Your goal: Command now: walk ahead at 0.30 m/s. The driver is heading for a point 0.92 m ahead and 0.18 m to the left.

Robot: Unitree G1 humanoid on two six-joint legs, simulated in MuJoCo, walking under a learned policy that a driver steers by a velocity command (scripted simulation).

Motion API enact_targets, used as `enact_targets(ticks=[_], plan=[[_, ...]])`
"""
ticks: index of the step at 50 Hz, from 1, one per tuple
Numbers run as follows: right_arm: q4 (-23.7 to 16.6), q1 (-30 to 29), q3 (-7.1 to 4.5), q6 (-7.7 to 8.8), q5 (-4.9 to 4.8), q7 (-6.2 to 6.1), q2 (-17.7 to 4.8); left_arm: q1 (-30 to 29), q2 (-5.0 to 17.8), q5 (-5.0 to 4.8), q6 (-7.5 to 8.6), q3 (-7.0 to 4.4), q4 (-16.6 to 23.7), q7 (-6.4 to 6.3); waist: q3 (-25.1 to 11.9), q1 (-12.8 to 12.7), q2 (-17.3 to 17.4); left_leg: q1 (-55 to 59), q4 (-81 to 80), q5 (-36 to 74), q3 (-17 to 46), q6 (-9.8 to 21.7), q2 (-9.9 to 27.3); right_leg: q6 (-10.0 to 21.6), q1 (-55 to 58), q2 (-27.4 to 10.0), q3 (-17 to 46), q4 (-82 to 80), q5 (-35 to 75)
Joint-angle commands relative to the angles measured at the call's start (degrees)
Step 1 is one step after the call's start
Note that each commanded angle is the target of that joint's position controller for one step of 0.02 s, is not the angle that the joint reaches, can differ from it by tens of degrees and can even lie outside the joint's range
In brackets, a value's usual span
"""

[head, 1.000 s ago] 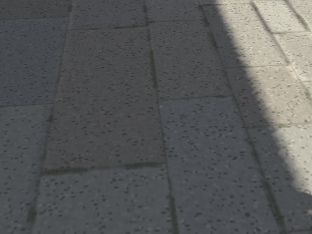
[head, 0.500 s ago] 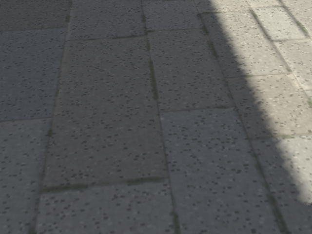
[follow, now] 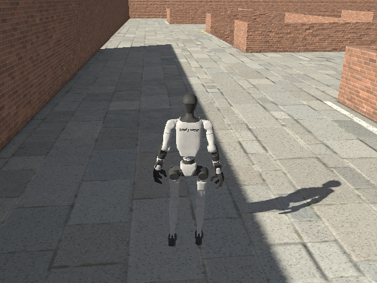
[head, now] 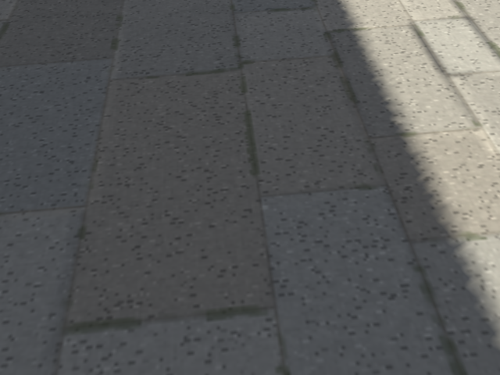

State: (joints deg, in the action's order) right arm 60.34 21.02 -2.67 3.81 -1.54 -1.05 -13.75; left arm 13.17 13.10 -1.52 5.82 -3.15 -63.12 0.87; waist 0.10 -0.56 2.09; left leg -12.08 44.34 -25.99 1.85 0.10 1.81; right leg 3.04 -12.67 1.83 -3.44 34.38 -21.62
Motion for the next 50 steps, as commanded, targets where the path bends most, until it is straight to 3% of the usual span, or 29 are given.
enact_targets(ticks=[1, 3, 5, 8, 9, 11, 13, 15, 16, 17, 18, 19, 20, 22, 25, 28, 29, 30, 31, 32, 34, 38, 43, 50], plan=[[-8.27, -10.07, -0.94, 3.16, -0.81, 0.37, -5.52, 13.32, 8.32, 1.62, 1.0, -0.95, -1.9, 0.23, 2.24, -4.86, -9.74, -35.3, 28.83, -5.53, 3.51, 1.29, -2.12, 13.73, 24.98, -23.22, 34.63, -17.19, 32.2], [-7.24, -8.86, -1.11, 2.62, -0.72, 0.82, -4.65, 8.2, 6.11, 1.17, 0.65, 0.11, 0.24, 0.06, 3.08, -1.74, -4.82, -35.53, 28.13, 1.43, 1.94, 2.45, 1.26, 10.45, 21.24, -19.55, 21.19, -15.84, 44.55], [-7.83, -10.16, -1.59, 1.69, -0.07, 1.01, -4.21, 6.79, 4.23, 1.4, -0.56, 1.17, 0.76, -0.58, 3.2, -0.52, -6.22, -29.71, 20.2, 7.02, -1.04, 1.87, 2.57, 7.11, 15.99, -15.4, 13.48, -18.14, 47.29], [-10.01, -15.78, -0.16, 0.68, 0.17, 1.12, 0.12, 4.68, 6.06, 2.26, -1.85, 1.59, 1.5, -2.21, 3.73, -0.07, -6.91, -19.21, 1.35, 15.05, -4.84, -0.21, 0.35, 5.63, 7.74, -10.41, 5.37, -19.11, 51.74], [-10.71, -18.0, 0.12, 0.52, 0.34, 1.04, 0.33, 5.63, 7.64, 2.28, -2.02, 1.34, 1.33, -2.56, 2.9, -0.88, -7.87, -15.47, -3.69, 17.58, -5.95, -0.41, -1.04, 5.49, 6.51, -9.89, 4.51, -18.96, 52.41], [-10.83, -18.15, -0.21, -0.05, 0.35, 0.96, -1.71, 7.13, 9.45, 1.8, -2.21, 0.88, 0.6, -2.7, 0.7, -0.79, -9.45, -10.08, -7.83, 21.72, -5.84, 0.04, -2.29, 5.83, 6.63, -11.55, 5.41, -17.98, 53.64], [-10.12, -15.99, -0.84, -0.49, 0.54, 0.96, -3.87, 5.25, 8.75, 0.82, -2.14, 0.83, 0.65, -2.64, 0.06, 1.28, -9.51, -6.49, -11.21, 24.21, -4.02, 1.93, -2.14, 5.1, 7.59, -12.72, 6.38, -15.29, 53.3], [-7.99, -11.14, -2.16, -0.49, 1.62, 0.75, -6.55, 4.11, 8.01, 0.6, -2.21, 0.82, 0.74, -2.43, -1.89, 4.35, -6.92, 1.3, -17.62, 31.06, -4.56, 4.5, -3.44, 2.94, 8.08, -10.47, 5.89, -8.15, 52.67], [-7.54, -8.59, -3.03, -0.44, 1.99, 0.41, -9.53, 6.21, 7.67, 1.57, -2.11, 0.85, 0.56, -2.18, -4.6, 4.77, -2.87, 9.01, -17.17, 50.05, 0.0, 6.16, 1.26, 0.55, 4.77, -7.5, 4.34, -1.6, 42.95], [-7.22, -5.81, -3.04, -0.8, 3.06, 0.28, -11.51, 13.5, 3.29, 2.97, -2.04, 2.0, -0.41, -1.91, -12.63, 1.85, 5.7, 23.58, -13.16, 68.13, 11.31, 13.66, 12.45, -2.41, -5.17, -2.75, 2.93, 10.8, 15.92], [-6.24, -3.84, -1.57, -1.08, 3.12, 0.92, -6.92, 14.29, 1.48, 2.0, -2.82, 2.51, -1.21, -1.84, -18.58, 2.92, 10.4, 22.94, -18.26, 65.89, 21.54, 20.42, 20.13, -4.72, -6.13, 0.41, 5.15, 22.92, -16.17], [-6.58, -7.63, -0.87, -0.89, 1.89, 1.45, -5.72, 11.07, 3.95, 0.83, -3.77, 1.66, -0.49, -1.83, -14.18, 1.86, 6.69, 15.31, -22.08, 47.8, 21.93, 19.08, 18.22, -5.18, -7.69, -1.1, 8.25, 28.24, -19.78], [-7.58, -13.27, -0.59, -0.81, 1.36, 1.41, -5.5, 7.25, 4.77, 0.34, -4.68, 1.27, 0.6, -2.25, -7.41, 0.75, 4.24, 8.05, -25.1, 34.32, 18.54, 16.38, 16.04, -5.45, -10.44, -2.63, 7.28, 29.23, -17.76], [-8.79, -19.63, -0.1, -0.84, 2.14, 1.13, -5.16, 4.94, 4.89, 0.94, -6.22, 0.67, 0.99, -3.39, -1.57, -1.36, 2.78, -3.52, -29.57, 19.77, 13.09, 12.35, 11.97, -6.04, -8.25, -4.9, 6.71, 23.81, -12.22], [-8.41, -20.19, -0.21, -1.59, 3.1, 0.36, -5.64, 5.61, 3.26, 1.53, -6.68, 0.82, 0.62, -4.17, -1.94, -2.29, 4.85, -8.97, -31.2, 12.28, 9.21, 11.12, 8.9, -5.91, -1.68, -4.46, 4.52, 11.76, -7.87], [-7.88, -20.17, -0.26, -2.13, 1.67, -0.4, -5.93, 6.82, 2.71, 2.14, -6.77, 0.88, -0.53, -3.65, -3.38, -3.53, 3.99, -11.77, -31.11, 1.14, 7.57, 9.72, 7.64, -4.22, 6.18, -3.45, 2.4, -1.42, 6.75], [-7.24, -19.08, -0.09, -2.31, 1.22, -0.49, -5.26, 6.41, 3.06, 2.82, -6.91, 0.83, -0.55, -3.29, -2.53, -3.44, 3.27, -13.53, -31.14, -4.23, 6.74, 7.68, 6.51, -3.27, 7.96, -3.23, 2.15, -4.02, 9.13], [-6.36, -17.4, 0.13, -2.38, 1.37, -0.41, -4.54, 5.29, 3.96, 3.5, -7.01, 0.88, 0.21, -3.13, -0.15, -2.8, 1.46, -14.72, -30.57, -7.68, 5.72, 5.08, 5.19, -1.95, 7.02, -4.94, 4.1, -7.52, 9.01], [-6.24, -16.31, -0.13, -2.7, 1.71, -0.48, -4.98, 3.92, 6.59, 3.13, -6.94, 0.54, 0.86, -3.27, 2.97, -0.88, -1.75, -12.86, -29.47, -7.1, 2.99, 2.96, 2.7, -0.39, 0.56, -6.48, 5.91, -10.37, 0.36], [-6.44, -16.26, -0.08, -2.86, 1.96, -0.7, -4.39, 2.51, 7.22, 2.41, -6.42, 0.4, 0.56, -3.29, 4.65, 0.25, -6.31, -6.77, -26.92, -1.47, 0.21, 1.66, 0.43, 0.46, -7.18, -6.09, 6.72, -12.75, -8.01], [-5.61, -14.86, -0.03, -2.61, 2.11, -0.96, -3.87, -0.07, 5.3, 2.36, -4.9, 0.79, 0.82, -3.24, 3.97, 1.47, -8.8, 0.77, -21.92, 8.43, -0.78, 1.96, -0.24, -0.83, -10.88, -6.34, 7.36, -16.17, -7.04], [-3.77, -12.96, -0.09, -2.28, 1.88, -0.8, -3.92, 1.39, 4.67, 1.82, -3.38, 0.82, 0.55, -2.94, 1.26, 0.93, -4.74, 1.46, -20.11, 17.64, -0.88, 3.39, 0.12, -1.63, -5.3, -5.71, 6.42, -14.01, 4.01], [-2.62, -12.71, -0.1, -2.45, 1.48, -0.52, -3.9, 3.71, 4.39, 1.72, -3.8, 0.98, 0.14, -2.86, -0.82, 0.1, -2.77, 2.41, -18.66, 25.69, -0.94, 3.33, 0.37, -1.26, -1.41, -5.08, 5.32, -11.97, 13.06], [-0.97, -11.92, -0.21, -3.25, 1.29, -0.91, -4.32, 4.38, 3.92, 1.62, -4.35, 1.08, 0.28, -2.79, -0.71, 0.25, -2.09, 3.77, -17.69, 29.5, -0.72, 3.18, 0.57, -1.26, -0.15, -4.72, 4.63, -11.57, 18.27]])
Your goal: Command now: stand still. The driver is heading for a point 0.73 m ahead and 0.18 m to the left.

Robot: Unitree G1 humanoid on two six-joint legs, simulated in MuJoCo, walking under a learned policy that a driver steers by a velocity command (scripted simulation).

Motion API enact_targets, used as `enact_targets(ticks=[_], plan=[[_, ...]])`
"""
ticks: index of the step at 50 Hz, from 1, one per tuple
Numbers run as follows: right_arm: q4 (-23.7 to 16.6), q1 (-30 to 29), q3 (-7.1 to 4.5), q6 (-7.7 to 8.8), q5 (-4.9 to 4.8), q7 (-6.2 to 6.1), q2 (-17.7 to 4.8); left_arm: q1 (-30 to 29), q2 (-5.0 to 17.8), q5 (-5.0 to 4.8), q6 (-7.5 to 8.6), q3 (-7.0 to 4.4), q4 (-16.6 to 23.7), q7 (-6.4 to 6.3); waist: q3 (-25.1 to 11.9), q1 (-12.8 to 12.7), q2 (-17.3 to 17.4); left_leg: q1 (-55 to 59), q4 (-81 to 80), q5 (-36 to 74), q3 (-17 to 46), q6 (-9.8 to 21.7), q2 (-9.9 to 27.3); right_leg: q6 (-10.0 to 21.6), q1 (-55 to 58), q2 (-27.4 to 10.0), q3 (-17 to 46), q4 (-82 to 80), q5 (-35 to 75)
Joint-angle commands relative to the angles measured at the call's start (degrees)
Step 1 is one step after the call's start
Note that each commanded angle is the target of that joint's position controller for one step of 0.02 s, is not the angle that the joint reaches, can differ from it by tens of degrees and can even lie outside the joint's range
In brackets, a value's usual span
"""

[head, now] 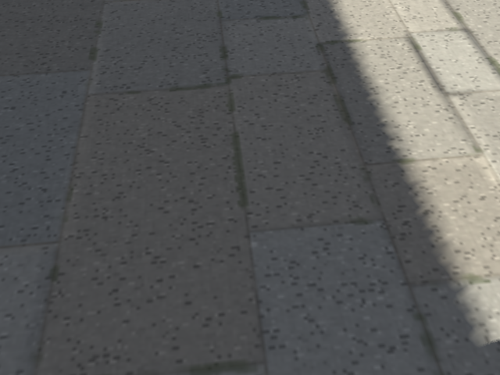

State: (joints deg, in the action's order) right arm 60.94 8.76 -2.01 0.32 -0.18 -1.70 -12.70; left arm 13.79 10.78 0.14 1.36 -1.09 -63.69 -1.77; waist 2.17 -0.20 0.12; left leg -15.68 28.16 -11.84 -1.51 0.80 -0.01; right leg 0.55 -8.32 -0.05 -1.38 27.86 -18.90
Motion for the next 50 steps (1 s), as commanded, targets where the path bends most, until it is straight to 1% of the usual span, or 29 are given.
enact_targets(ticks=[1, 10, 11, 12, 14, 15, 16, 18, 20, 21, 22, 23, 24, 25, 26, 27, 28, 29, 31, 33, 35, 38, 42, 44, 46, 47, 48, 49, 50], plan=[[-1.38, 0.32, -0.89, 0.15, -0.09, -0.32, -5.43, 3.82, 6.14, -0.03, 0.05, -0.99, 0.86, -0.15, -2.67, -0.08, -0.16, 7.46, -1.48, 15.52, 2.69, 2.46, 2.43, 1.22, -4.42, -2.8, 2.5, -5.09, 15.88], [-0.08, -0.52, -1.16, -0.41, -0.11, -0.67, -5.46, 4.27, 5.45, 0.05, -0.28, -1.03, 0.91, -0.29, -1.5, 0.14, -0.59, 7.79, -1.88, 14.35, 2.9, 2.17, 2.51, 1.11, -4.37, -2.47, 2.03, -5.97, 14.58], [0.67, 0.41, -1.05, -0.48, -0.09, -0.66, -4.77, 5.67, 5.02, -0.01, -0.35, -1.01, 0.21, -0.34, -2.74, 0.03, -0.85, 8.2, -1.6, 8.37, 1.9, 2.13, 1.63, 1.42, -3.74, -2.07, 1.65, -6.63, 8.28], [0.96, 0.44, -1.19, -0.59, -0.36, -0.64, -4.74, 6.2, 5.73, -0.39, -0.5, -1.34, -0.02, -0.44, -1.6, -0.04, -1.9, 6.7, 0.04, -1.62, 0.26, 2.18, -0.01, 2.56, -4.63, -2.06, 2.28, -7.39, -1.17], [0.24, -1.48, -1.45, -0.08, -0.58, -0.48, -4.89, 6.53, 8.52, -1.07, -0.33, -2.32, 0.93, -0.72, 3.52, -0.98, -5.61, -2.38, 5.64, -17.4, -2.19, 2.18, -2.33, 6.82, -6.17, -6.45, 9.32, -11.45, -21.18], [-1.02, -3.96, -1.34, 0.83, -0.75, -0.18, -4.36, 8.21, 10.2, -1.46, 0.22, -2.9, 1.11, -0.77, 6.18, -2.1, -7.97, -8.17, 10.37, -16.71, -3.19, 2.24, -2.34, 9.66, -4.94, -11.57, 16.26, -15.42, -27.18], [-2.15, -5.76, -1.11, 1.88, -1.12, 0.29, -3.52, 8.41, 11.95, -1.73, 0.96, -3.59, 1.2, -0.8, 8.98, -2.42, -9.91, -12.48, 14.94, -13.83, -2.22, 2.86, -0.49, 12.56, -4.36, -17.04, 23.13, -18.17, -28.31], [-3.32, -7.3, -1.28, 3.69, -1.66, 1.24, -3.88, 8.71, 10.66, -1.21, 2.59, -3.6, 1.61, -0.62, 10.82, -2.33, -8.79, -20.49, 20.05, -15.61, 0.95, 4.09, 3.1, 14.25, 0.34, -20.8, 26.36, -18.0, -18.92], [-3.73, -6.84, -1.42, 4.86, -2.13, 2.07, -4.17, 7.9, 10.01, -1.62, 3.25, -3.63, 2.41, -0.08, 9.24, -1.42, -7.29, -20.06, 15.02, -16.64, 0.96, 4.77, 4.47, 12.25, 3.66, -19.17, 21.57, -15.52, -9.84], [-3.12, -5.16, -1.59, 5.18, -2.17, 2.36, -3.95, 6.52, 10.14, -1.94, 3.12, -3.67, 2.94, 0.2, 7.84, -0.06, -6.56, -13.58, 9.27, -13.43, -1.09, 4.68, 3.4, 10.63, 1.32, -16.67, 17.27, -14.15, -7.1], [-1.04, -0.43, -1.92, 5.24, -2.12, 2.51, -3.58, 4.52, 10.48, -2.1, 2.8, -3.71, 3.57, 0.48, 5.84, 2.42, -6.25, -2.07, 3.99, -6.43, -4.45, 4.16, 0.64, 8.99, -4.67, -13.53, 12.61, -11.86, -4.27], [1.74, 6.07, -2.87, 4.95, -1.82, 2.45, -4.59, 4.13, 10.74, -1.75, 2.68, -3.7, 4.07, 0.69, 2.86, 4.75, -5.81, 9.57, 3.43, -2.4, -6.17, 3.53, -2.59, 7.76, -10.29, -10.52, 9.36, -7.6, 2.62], [3.79, 13.84, -4.05, 4.71, -1.61, 2.31, -6.86, 2.34, 10.07, -1.56, 2.95, -3.38, 4.86, 0.76, -0.05, 8.39, -2.05, 18.55, 1.36, -2.69, -1.08, 4.81, -0.1, 5.45, -15.33, -7.12, 4.52, 3.3, 11.41], [4.57, 21.36, -5.51, 4.87, -1.35, 2.0, -12.95, 1.06, 6.32, -1.33, 3.55, -2.42, 7.38, 0.59, -3.06, 10.14, 14.36, 26.49, -10.26, -10.43, 23.76, 11.38, 13.94, 0.57, -26.68, 0.34, -3.35, 25.85, 6.07], [4.91, 23.28, -4.22, 5.7, -0.42, 2.68, -11.66, 0.48, 4.49, -1.69, 4.49, -2.03, 8.74, 0.51, -6.55, 9.16, 16.81, 28.36, -18.4, -12.72, 43.79, 16.88, 22.12, 0.52, -33.09, 3.22, 3.98, 40.35, -12.96], [3.48, 17.29, -3.0, 6.48, -0.34, 2.62, -8.98, 0.05, 6.02, -3.14, 5.13, -2.52, 8.99, 0.92, -1.83, 5.84, 9.92, 24.88, -17.46, -15.21, 39.91, 16.02, 22.98, 2.37, -38.59, -0.77, 7.6, 47.22, -10.28], [1.73, 12.52, -2.11, 6.88, -0.51, 2.92, -6.41, -0.31, 7.0, -3.31, 5.51, -2.69, 8.93, 1.3, 0.91, 4.06, 5.97, 20.87, -17.28, -12.85, 31.56, 13.5, 20.24, 3.97, -38.89, -3.71, 6.96, 47.3, -4.1], [0.66, 9.4, -1.59, 6.97, -0.3, 3.26, -5.93, -0.39, 7.05, -2.91, 5.65, -3.06, 8.66, 1.17, 2.14, 2.48, 3.34, 17.65, -18.19, -9.28, 25.45, 11.77, 18.1, 4.62, -38.17, -5.92, 6.03, 44.56, 1.54], [0.31, 8.99, -0.68, 6.58, 0.19, 3.33, -4.14, -0.21, 7.82, -2.04, 4.97, -3.94, 8.34, 1.23, 2.44, 1.12, 4.0, 13.58, -19.24, 2.07, 15.17, 9.02, 13.47, 4.34, -33.11, -8.0, 4.49, 38.39, 7.09], [1.13, 12.56, -0.52, 6.19, 0.34, 2.63, -4.77, -1.31, 6.35, -1.66, 4.08, -3.95, 8.69, 1.55, 2.23, 1.18, 4.0, 13.68, -19.74, 11.72, 10.74, 9.17, 12.01, 2.87, -32.86, -7.9, 2.47, 34.89, 9.46], [1.28, 14.47, -0.63, 5.93, 0.45, 1.76, -6.42, -5.9, 5.44, -1.34, 3.63, -3.75, 10.71, 1.59, 3.09, 1.7, 2.92, 14.04, -20.69, 16.54, 9.09, 9.89, 12.24, 1.29, -35.45, -7.8, 1.74, 29.43, 12.59], [0.44, 15.05, -0.62, 5.45, 0.56, 0.89, -6.97, -13.83, 4.37, -1.39, 3.74, -3.0, 13.84, 2.01, 4.6, 3.06, 3.09, 12.23, -22.39, 16.46, 5.97, 9.36, 10.96, 0.31, -34.06, -6.39, 0.37, 16.63, 19.31], [1.07, 19.09, -1.02, 5.17, -0.11, 0.64, -7.19, -21.07, 4.39, -1.8, 4.1, -2.25, 16.31, 3.2, 6.56, 4.74, 3.36, 15.01, -23.33, 15.52, 4.01, 9.46, 11.98, 1.14, -31.79, -4.25, -1.32, 7.03, 23.05], [1.45, 20.08, -1.33, 4.76, -0.42, 0.58, -7.22, -23.43, 4.7, -1.98, 4.51, -2.05, 17.68, 3.99, 7.13, 4.49, 3.52, 19.15, -21.65, 18.53, 3.58, 9.33, 13.67, 2.48, -32.36, -3.94, -0.94, 4.22, 21.74], [1.06, 19.05, -1.89, 4.37, -0.41, 0.49, -8.21, -22.7, 6.09, -2.05, 4.93, -2.41, 18.26, 4.63, 5.29, 2.53, 4.37, 22.79, -17.65, 28.39, 2.71, 8.53, 14.85, 4.25, -29.03, -2.62, -1.42, 2.19, 18.68], [0.67, 18.21, -2.23, 4.17, -0.3, 0.44, -9.14, -20.11, 7.56, -2.0, 5.0, -3.05, 17.89, 4.66, 2.6, 0.63, 5.7, 24.07, -14.02, 38.61, 2.42, 7.95, 15.13, 5.18, -24.24, -0.98, -2.32, 2.34, 16.81], [0.36, 17.35, -2.55, 3.79, -0.11, 0.45, -9.94, -14.74, 9.6, -1.98, 4.95, -4.05, 16.69, 4.47, -1.54, -2.46, 7.25, 24.65, -7.4, 49.12, 1.73, 7.27, 14.74, 6.42, -16.81, 1.1, -3.52, 2.86, 15.06], [-0.12, 16.39, -2.27, 3.37, 0.02, 0.6, -9.23, -4.76, 12.06, -2.02, 4.8, -5.46, 13.81, 4.0, -7.09, -7.39, 7.28, 20.4, 4.2, 52.75, 0.69, 5.81, 12.36, 8.08, -3.11, 2.32, -3.88, 1.97, 15.8], [-1.69, 15.75, -1.35, 3.43, 0.59, 0.91, -7.42, 6.4, 15.79, -1.2, 4.59, -6.61, 11.5, 3.26, -15.09, -11.18, 3.43, 5.51, 21.71, 36.4, 0.27, 4.29, 9.52, 11.45, 16.95, -7.64, 7.48, 4.17, 13.73]])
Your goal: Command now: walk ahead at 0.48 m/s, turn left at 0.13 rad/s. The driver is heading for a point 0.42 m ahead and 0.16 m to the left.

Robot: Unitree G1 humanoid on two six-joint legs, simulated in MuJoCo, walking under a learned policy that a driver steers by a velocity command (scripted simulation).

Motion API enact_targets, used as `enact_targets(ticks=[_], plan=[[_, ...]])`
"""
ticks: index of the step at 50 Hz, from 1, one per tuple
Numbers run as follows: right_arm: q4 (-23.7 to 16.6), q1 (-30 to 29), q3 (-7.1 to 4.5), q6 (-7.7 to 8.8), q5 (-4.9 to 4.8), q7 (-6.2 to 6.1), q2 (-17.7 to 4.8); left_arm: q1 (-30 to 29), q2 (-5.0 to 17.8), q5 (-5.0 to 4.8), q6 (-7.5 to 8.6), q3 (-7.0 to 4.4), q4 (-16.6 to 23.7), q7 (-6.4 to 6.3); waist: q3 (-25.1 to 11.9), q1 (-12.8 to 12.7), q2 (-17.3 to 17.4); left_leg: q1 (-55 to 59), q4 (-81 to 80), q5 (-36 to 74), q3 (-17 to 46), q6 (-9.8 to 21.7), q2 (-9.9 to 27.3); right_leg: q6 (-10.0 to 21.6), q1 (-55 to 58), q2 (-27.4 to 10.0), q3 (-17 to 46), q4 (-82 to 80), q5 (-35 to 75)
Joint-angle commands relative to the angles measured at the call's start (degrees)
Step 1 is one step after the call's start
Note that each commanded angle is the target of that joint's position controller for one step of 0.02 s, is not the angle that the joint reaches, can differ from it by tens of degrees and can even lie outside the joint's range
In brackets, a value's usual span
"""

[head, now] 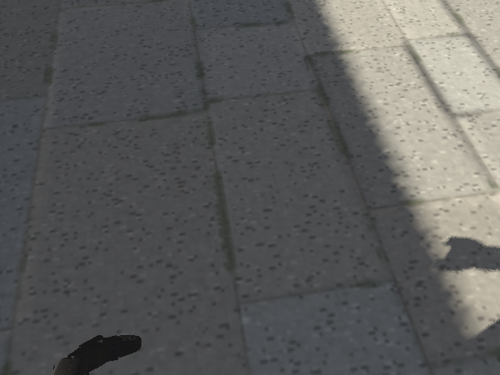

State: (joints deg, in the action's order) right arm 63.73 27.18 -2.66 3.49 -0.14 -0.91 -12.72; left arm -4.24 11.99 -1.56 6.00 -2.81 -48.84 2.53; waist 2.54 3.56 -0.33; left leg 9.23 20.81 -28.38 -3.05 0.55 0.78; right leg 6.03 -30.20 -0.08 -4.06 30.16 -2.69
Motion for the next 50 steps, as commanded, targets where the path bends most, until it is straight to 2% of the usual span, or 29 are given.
enact_targets(ticks=[1, 2, 3, 4, 5, 6, 9, 11, 13, 16, 20, 23, 24, 25, 26, 27, 28, 29, 30, 31, 33, 36, 43, 45, 46, 47, 48, 49, 50], plan=[[-4.67, 6.16, 1.84, 1.37, -0.21, 1.01, 2.28, 29.15, 17.81, 1.56, -0.04, -5.27, -4.89, -0.86, -26.74, -9.36, -12.2, -41.36, 51.51, 4.08, 3.78, 1.2, -3.06, 15.66, 58.64, -23.91, 40.53, -5.23, -16.12], [-4.33, 1.12, 0.38, 2.99, -2.11, 1.23, -3.72, 28.4, 12.24, 1.41, -0.02, -3.75, -4.89, -0.96, -25.41, -11.97, -8.56, -46.7, 59.27, -3.06, 12.71, 2.52, -2.61, 13.57, 55.22, -23.25, 47.19, -13.12, -21.48], [-6.96, -5.19, -0.81, 3.63, -3.63, 1.03, -7.27, 21.89, 10.02, 1.04, 0.35, -2.96, -4.1, -1.2, -14.55, -10.47, -7.88, -51.09, 60.65, 0.9, 10.96, 3.3, 0.55, 10.23, 45.9, -21.89, 36.67, -14.58, -18.71], [-7.86, -8.29, -0.98, 3.7, -3.44, 0.41, -7.65, 16.42, 7.84, 1.15, 0.83, -2.16, -3.05, -1.18, -9.51, -8.2, -2.49, -48.69, 57.93, 6.75, 9.65, 3.55, 4.02, 8.37, 35.6, -20.12, 28.36, -16.4, -12.9], [-7.8, -9.23, -1.57, 3.12, -2.47, -0.18, -6.97, 13.52, 5.87, 1.62, 1.38, -1.66, -3.26, -0.85, -6.0, -6.08, -0.72, -45.6, 54.58, 9.99, 9.07, 3.57, 5.93, 6.72, 27.46, -18.03, 21.89, -18.28, -8.29], [-7.3, -6.86, -1.84, 2.06, -2.07, -0.3, -5.57, 12.28, 4.46, 2.28, 1.72, -1.25, -3.8, -0.66, -5.18, -3.68, -2.36, -41.32, 52.24, 11.92, 9.74, 3.81, 7.68, 5.38, 22.56, -16.06, 16.71, -19.85, -6.59], [-7.67, -5.96, -2.03, -0.38, -2.39, -0.48, -2.67, 13.28, 5.23, 2.26, 1.87, -1.54, -5.52, -1.01, -1.59, -1.79, -3.62, -40.51, 48.03, 13.02, 9.49, 3.73, 8.82, 5.22, 16.27, -14.66, 8.96, -23.88, -4.97], [-9.7, -10.03, -2.42, -1.03, -1.85, -0.58, -3.64, 14.28, 7.15, 2.54, 1.9, -2.01, -5.96, -1.87, 0.29, -1.88, -2.89, -45.5, 44.48, 17.9, 10.15, 2.85, 9.14, 5.5, 16.62, -14.85, 5.91, -25.26, -3.33], [-11.49, -13.52, -2.69, -0.78, -1.18, -0.21, -4.18, 14.56, 7.8, 2.96, 1.54, -2.03, -5.82, -2.84, 1.72, -1.95, -1.85, -48.0, 38.16, 23.55, 9.88, 1.61, 8.14, 5.03, 17.51, -14.06, 1.2, -23.96, 8.0], [-14.14, -19.01, -1.89, -0.17, -0.3, 1.24, -2.57, 14.74, 9.55, 2.77, 0.56, -2.24, -4.99, -4.27, 1.1, -3.12, -2.31, -43.22, 25.06, 32.13, 3.7, 0.82, 6.23, 3.11, 17.31, -11.53, -6.61, -20.76, 19.97], [-17.9, -24.35, -1.68, -0.88, -0.13, 2.94, -3.05, 18.22, 11.81, 1.25, -1.5, -2.86, -5.22, -5.46, -0.75, -5.22, -2.64, -43.26, 17.48, 30.12, 0.28, 1.32, 4.03, 2.73, 26.62, -14.41, -7.54, -14.58, 24.95], [-19.29, -20.63, -3.07, -1.13, -0.12, 3.9, -6.63, 16.18, 13.55, -0.01, -3.08, -3.79, -3.79, -6.02, -3.91, -2.14, -4.85, -38.11, 14.55, 20.92, -2.04, 4.11, 0.32, 0.73, 31.23, -15.95, -7.46, -4.11, 35.9], [-18.31, -15.42, -4.1, -0.77, -0.19, 4.01, -8.6, 15.53, 13.23, -0.21, -3.53, -3.75, -3.33, -6.07, -6.52, 0.67, -3.69, -31.36, 9.77, 23.37, -2.39, 5.62, -1.75, -0.78, 30.77, -14.43, -7.91, 4.03, 35.57], [-17.43, -10.68, -5.52, -0.39, 0.01, 3.23, -12.13, 17.56, 12.37, 0.27, -3.61, -3.41, -3.38, -5.69, -9.76, 2.8, 0.63, -21.35, 3.89, 37.56, 0.52, 7.61, -1.83, -4.09, 26.59, -10.67, -8.94, 16.06, 26.16], [-17.69, -9.63, -6.47, -0.53, 0.74, 1.77, -17.84, 20.67, 6.73, 3.38, -3.13, -1.6, -1.61, -4.92, -15.66, -0.98, 13.64, -4.82, 10.51, 69.41, 17.18, 13.07, 12.0, -7.41, 9.69, -5.09, -8.55, 34.55, -16.68], [-20.04, -11.02, -5.66, -0.45, 1.64, 1.81, -18.02, 24.74, 5.6, 2.53, -2.24, -0.62, -0.56, -3.97, -27.0, -3.18, 16.0, 6.73, 6.54, 69.94, 40.36, 26.53, 24.47, -9.4, -3.33, 3.65, 2.1, 51.25, -41.23], [-21.12, -11.09, -4.3, -0.78, 1.58, 2.05, -13.43, 20.42, 9.8, 0.36, -1.98, -1.7, -1.01, -3.26, -27.4, -0.07, 6.05, 2.57, 3.52, 61.51, 34.67, 23.71, 21.49, -8.33, -4.72, 0.27, 9.09, 52.93, -36.64], [-21.44, -15.13, -3.5, -0.75, 0.86, 1.89, -10.61, 16.51, 9.76, -0.65, -2.33, -1.71, 0.0, -3.3, -20.47, -0.81, 4.1, -3.27, 2.83, 52.77, 26.95, 20.27, 18.62, -7.47, -7.6, -1.99, 7.97, 50.09, -31.75], [-21.54, -18.27, -2.87, -0.76, 0.15, 1.75, -8.71, 15.3, 9.2, 0.14, -3.17, -1.79, -0.84, -4.12, -14.71, -2.27, -0.23, -11.52, 1.1, 46.29, 22.04, 17.11, 15.66, -7.69, -6.61, -4.43, 7.48, 45.02, -28.29], [-21.47, -20.21, -2.43, -0.85, 0.1, 1.49, -7.46, 14.87, 10.2, 1.03, -4.29, -2.33, -0.9, -4.93, -12.06, -3.66, 0.95, -18.48, -0.66, 41.38, 19.72, 15.74, 14.03, -7.81, -3.15, -5.68, 7.82, 40.77, -26.09], [-21.23, -21.2, -2.65, -0.93, 1.42, 1.35, -8.58, 16.65, 9.75, 1.34, -5.82, -2.55, -1.36, -5.47, -10.65, -5.28, 4.09, -25.8, -3.3, 38.28, 16.86, 15.27, 11.65, -8.0, 3.28, -4.93, 6.65, 36.69, -23.1], [-20.68, -20.75, -2.74, -0.84, 1.7, 0.5, -9.01, 16.43, 7.82, 1.37, -5.95, -2.01, -1.79, -5.98, -11.15, -5.28, 5.01, -25.48, -3.86, 37.77, 14.44, 15.0, 10.69, -8.75, 4.87, -4.66, 6.52, 26.82, -21.08], [-19.75, -21.24, -1.7, -2.24, 1.33, -0.41, -7.58, 13.53, 7.78, 1.16, -6.0, -1.61, -2.66, -5.46, -8.3, -4.01, 7.17, -26.96, -6.03, 11.76, 15.15, 11.79, 9.17, -8.43, 12.28, -3.33, 4.7, 8.55, -15.98], [-18.85, -20.58, -1.1, -2.55, 0.51, -0.43, -6.38, 16.05, 7.0, 1.8, -5.59, -1.36, -4.23, -4.79, -7.22, -5.73, 6.0, -28.5, -4.06, 7.4, 14.02, 8.56, 7.24, -6.59, 18.61, -2.18, 3.01, -3.41, -8.83], [-18.06, -18.36, -0.71, -2.37, 0.6, -0.35, -5.29, 16.67, 8.22, 2.71, -5.37, -1.36, -4.47, -4.52, -6.96, -5.25, 4.2, -30.01, -2.4, 6.12, 13.28, 5.8, 5.65, -5.24, 21.64, -4.91, 6.01, -5.73, -5.39], [-18.07, -17.14, -0.69, -2.08, 1.19, -0.21, -4.92, 16.65, 11.56, 3.16, -5.23, -1.78, -4.16, -4.49, -6.2, -3.09, -1.49, -31.46, 2.45, 6.0, 9.67, 3.49, 2.03, -3.16, 21.49, -10.1, 10.77, -6.24, -1.27], [-18.48, -16.64, -0.77, -1.83, 1.12, -0.02, -3.7, 14.43, 11.76, 2.34, -5.15, -1.94, -4.99, -4.32, -4.99, -0.37, -9.36, -27.51, 3.67, 10.23, 4.62, 1.79, -1.8, -0.79, 14.12, -10.79, 12.46, -7.88, -10.91], [-18.32, -19.47, -0.93, -1.84, 1.46, -0.02, -4.92, 12.63, 8.48, 2.33, -4.64, -1.22, -4.5, -4.01, -3.87, -1.58, -8.69, -22.43, 5.06, 14.58, 4.76, 1.36, -1.34, -1.74, 9.18, -9.36, 12.16, -10.18, -18.19], [-18.48, -20.66, -1.31, -2.04, 1.09, -0.12, -5.8, 12.27, 7.83, 2.61, -4.13, -0.97, -4.64, -3.97, -3.4, -1.99, -8.0, -20.42, 5.8, 16.86, 5.11, 1.99, -0.82, -3.48, 7.66, -8.12, 10.81, -10.58, -19.92]])
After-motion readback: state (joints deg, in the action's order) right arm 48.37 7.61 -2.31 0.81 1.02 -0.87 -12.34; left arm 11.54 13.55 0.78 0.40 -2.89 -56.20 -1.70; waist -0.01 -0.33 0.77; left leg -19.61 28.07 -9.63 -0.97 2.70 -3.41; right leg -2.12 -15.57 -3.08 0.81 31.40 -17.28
